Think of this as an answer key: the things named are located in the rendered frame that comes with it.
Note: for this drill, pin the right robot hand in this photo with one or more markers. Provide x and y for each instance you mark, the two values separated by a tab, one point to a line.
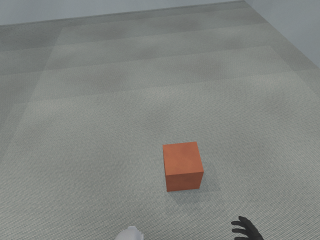
250	230

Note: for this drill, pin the carton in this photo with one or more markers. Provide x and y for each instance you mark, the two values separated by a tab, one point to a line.
183	166

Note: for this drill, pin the left robot thigh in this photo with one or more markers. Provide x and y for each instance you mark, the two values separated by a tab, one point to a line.
130	234

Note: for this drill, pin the left robot shin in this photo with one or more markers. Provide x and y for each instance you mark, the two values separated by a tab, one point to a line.
132	227

